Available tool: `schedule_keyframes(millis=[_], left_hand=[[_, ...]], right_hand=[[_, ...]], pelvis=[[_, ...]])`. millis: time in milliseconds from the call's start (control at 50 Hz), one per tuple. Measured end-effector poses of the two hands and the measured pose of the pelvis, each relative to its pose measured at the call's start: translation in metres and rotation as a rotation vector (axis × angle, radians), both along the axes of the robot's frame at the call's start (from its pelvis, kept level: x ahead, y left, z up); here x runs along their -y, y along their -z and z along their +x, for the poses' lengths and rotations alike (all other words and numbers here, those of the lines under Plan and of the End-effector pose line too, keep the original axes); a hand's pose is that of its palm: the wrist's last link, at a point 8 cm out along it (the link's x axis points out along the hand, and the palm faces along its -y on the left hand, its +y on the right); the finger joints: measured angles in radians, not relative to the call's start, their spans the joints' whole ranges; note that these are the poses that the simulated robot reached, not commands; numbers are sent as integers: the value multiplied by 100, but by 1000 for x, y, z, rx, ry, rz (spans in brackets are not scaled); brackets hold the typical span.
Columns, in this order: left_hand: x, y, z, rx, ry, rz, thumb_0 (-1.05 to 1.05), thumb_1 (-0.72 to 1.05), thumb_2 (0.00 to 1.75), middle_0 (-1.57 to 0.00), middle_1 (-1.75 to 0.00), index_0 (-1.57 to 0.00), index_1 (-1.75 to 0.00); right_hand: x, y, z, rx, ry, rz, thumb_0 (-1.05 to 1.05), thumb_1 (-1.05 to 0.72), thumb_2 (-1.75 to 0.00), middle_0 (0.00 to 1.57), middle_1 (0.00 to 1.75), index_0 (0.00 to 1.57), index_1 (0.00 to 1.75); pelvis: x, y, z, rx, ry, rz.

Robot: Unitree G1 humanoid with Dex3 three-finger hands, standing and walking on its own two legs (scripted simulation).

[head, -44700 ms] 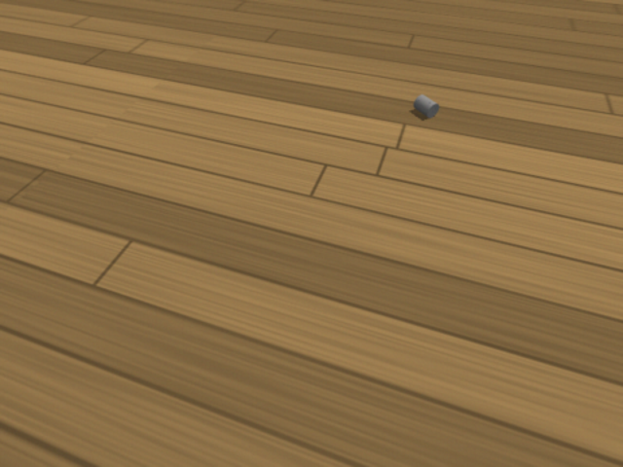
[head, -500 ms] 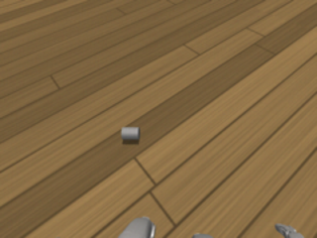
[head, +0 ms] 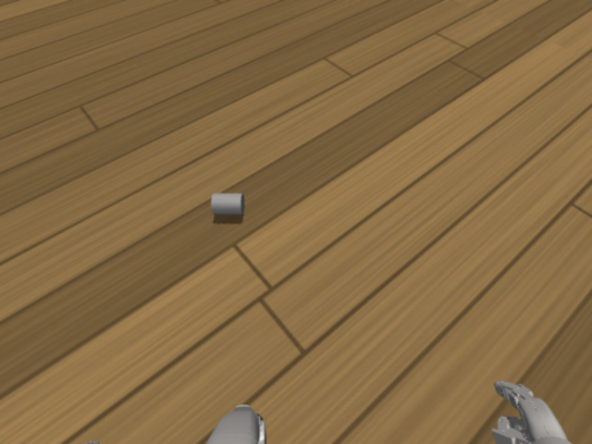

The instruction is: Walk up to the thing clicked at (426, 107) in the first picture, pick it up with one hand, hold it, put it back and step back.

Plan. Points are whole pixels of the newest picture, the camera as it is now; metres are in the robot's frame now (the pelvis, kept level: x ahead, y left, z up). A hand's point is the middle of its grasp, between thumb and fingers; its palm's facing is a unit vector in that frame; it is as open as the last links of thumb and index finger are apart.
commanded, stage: step back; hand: left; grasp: from above
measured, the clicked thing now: (228, 204) +1.01 +0.31 -0.71
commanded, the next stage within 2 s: stand in 1.18 s
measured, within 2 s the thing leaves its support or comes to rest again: neither
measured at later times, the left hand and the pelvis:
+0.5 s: hand out of the picture -0.04 +0.28 -0.13, palm faces +0.09 -0.91 -0.40, open 7.4 cm; pelvis -0.07 -0.01 +0.01, yaw +5 degrees
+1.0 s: hand out of the picture +0.00 +0.28 -0.14, palm faces +0.10 -0.92 -0.37, open 7.4 cm; pelvis -0.04 +0.01 +0.01, yaw +5 degrees
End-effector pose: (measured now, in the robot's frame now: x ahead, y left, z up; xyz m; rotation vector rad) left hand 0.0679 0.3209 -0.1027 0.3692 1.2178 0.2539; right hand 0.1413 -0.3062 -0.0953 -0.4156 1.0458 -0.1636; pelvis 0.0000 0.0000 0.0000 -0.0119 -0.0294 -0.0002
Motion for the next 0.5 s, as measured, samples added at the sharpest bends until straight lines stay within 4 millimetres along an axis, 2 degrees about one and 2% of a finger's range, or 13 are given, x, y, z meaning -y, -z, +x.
schedule_keyframes(millis=[100,180,260,340,420,500], left_hand=[[17,-12,-62,-39,-34,10,1,90,90,-21,-30,-20,-30],[19,-22,-89,-25,-58,27,1,90,90,-21,-30,-21,-30],[11,-24,-104,29,-77,39,1,90,90,-21,-30,-21,-30],[-2,-18,-117,49,-99,36,1,90,90,-21,-30,-21,-30],[-3,-15,-125,20,-110,9,1,90,90,-21,-30,-20,-30],[4,-15,-123,15,-94,-9,1,90,90,-21,-30,-20,-30]], right_hand=[[14,4,-39,-28,34,20,1,-91,-90,20,30,21,30],[19,9,-77,-81,27,25,1,-91,-90,20,30,21,30],[18,15,-111,-168,6,22,1,-91,-90,20,30,21,30],[9,16,-131,-200,-1,23,1,-91,-90,20,30,21,30],[0,9,-142,-169,9,46,1,-91,-90,20,30,21,30],[1,5,-142,-143,13,58,1,-91,-90,20,30,21,30]], pelvis=[[12,-7,-30,10,-5,30],[14,-11,-48,8,-36,38],[13,-10,-62,7,-79,29],[8,-6,-73,16,-111,45],[6,-12,-76,16,-105,41],[12,-14,-75,15,-93,34]])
